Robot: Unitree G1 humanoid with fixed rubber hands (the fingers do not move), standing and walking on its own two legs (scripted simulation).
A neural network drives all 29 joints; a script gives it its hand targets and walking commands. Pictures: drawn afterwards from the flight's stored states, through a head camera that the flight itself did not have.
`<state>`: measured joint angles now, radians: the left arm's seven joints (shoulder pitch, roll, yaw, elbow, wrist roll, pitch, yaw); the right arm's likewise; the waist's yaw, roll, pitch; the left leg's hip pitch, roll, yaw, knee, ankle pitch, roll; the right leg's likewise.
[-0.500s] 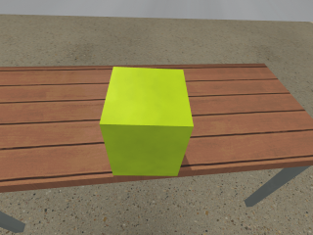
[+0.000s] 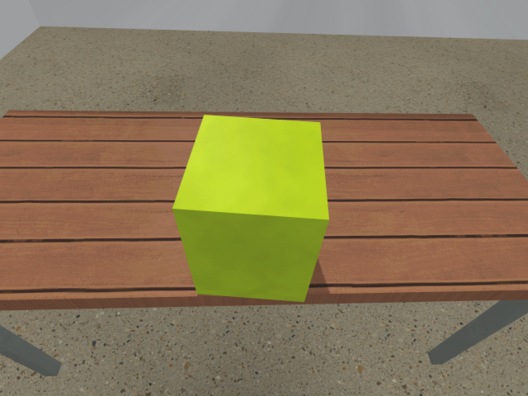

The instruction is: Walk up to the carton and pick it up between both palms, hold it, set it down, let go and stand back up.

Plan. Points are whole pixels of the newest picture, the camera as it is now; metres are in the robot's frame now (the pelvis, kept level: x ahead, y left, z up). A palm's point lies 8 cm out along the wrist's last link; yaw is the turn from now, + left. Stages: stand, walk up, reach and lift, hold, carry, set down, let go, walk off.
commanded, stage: walk up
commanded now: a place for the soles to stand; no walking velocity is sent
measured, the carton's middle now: (255, 211) +0.42 +0.02 +0.03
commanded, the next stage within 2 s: reach and lift in 1.22 s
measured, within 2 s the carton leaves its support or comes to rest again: neither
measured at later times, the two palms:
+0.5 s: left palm out of the picture +0.00 +0.31 -0.14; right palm out of the picture +0.04 -0.21 -0.12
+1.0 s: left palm out of the picture -0.03 +0.30 -0.14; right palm out of the picture +0.04 -0.21 -0.13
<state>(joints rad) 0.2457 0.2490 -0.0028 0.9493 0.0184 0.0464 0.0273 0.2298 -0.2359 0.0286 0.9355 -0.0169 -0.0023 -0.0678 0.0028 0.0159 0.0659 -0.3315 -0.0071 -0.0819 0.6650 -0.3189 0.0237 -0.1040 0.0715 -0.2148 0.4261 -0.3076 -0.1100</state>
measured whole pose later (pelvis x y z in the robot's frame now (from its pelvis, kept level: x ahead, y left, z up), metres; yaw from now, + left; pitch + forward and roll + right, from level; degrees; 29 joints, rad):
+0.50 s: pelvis +0.00 +0.04 +0.00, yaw +1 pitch -1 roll -2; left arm 0.29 0.28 -0.02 1.04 0.02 0.04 0.02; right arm 0.24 -0.23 0.06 1.02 0.00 -0.02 -0.06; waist 0.00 -0.01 0.05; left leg -0.29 -0.04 -0.07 0.53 -0.22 0.04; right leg -0.11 0.01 -0.22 0.43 -0.30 -0.05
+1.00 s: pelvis +0.00 +0.04 +0.00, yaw +3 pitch -1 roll -1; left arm 0.29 0.28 -0.04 1.09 0.01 0.04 0.03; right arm 0.26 -0.23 0.06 1.02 0.00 -0.02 -0.05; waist -0.01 0.00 0.04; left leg -0.30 -0.06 -0.10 0.53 -0.21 0.04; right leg -0.12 0.00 -0.25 0.44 -0.31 -0.05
